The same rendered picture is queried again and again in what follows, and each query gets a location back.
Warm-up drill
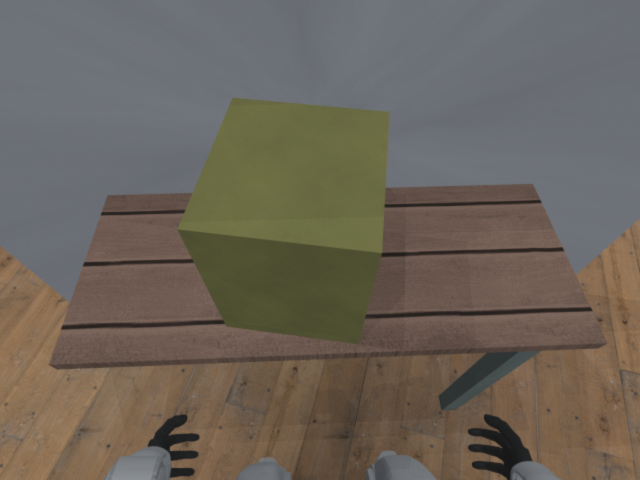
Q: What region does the left robot forearm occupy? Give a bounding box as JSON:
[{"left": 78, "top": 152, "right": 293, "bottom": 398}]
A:
[{"left": 104, "top": 446, "right": 172, "bottom": 480}]

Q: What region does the robot right hand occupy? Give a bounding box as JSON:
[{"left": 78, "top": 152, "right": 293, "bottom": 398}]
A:
[{"left": 468, "top": 414, "right": 532, "bottom": 480}]

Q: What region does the right robot shin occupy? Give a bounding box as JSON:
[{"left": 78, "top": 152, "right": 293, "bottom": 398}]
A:
[{"left": 377, "top": 451, "right": 397, "bottom": 460}]

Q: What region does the right robot thigh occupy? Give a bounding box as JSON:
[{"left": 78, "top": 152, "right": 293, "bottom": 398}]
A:
[{"left": 366, "top": 455, "right": 437, "bottom": 480}]

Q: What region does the table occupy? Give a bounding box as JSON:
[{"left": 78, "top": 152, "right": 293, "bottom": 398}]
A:
[{"left": 49, "top": 184, "right": 607, "bottom": 411}]

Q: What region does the robot left hand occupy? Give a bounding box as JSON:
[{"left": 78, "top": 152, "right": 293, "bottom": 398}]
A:
[{"left": 148, "top": 414, "right": 200, "bottom": 478}]

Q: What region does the carton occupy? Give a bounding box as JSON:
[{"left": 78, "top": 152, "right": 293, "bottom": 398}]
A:
[{"left": 177, "top": 98, "right": 389, "bottom": 344}]

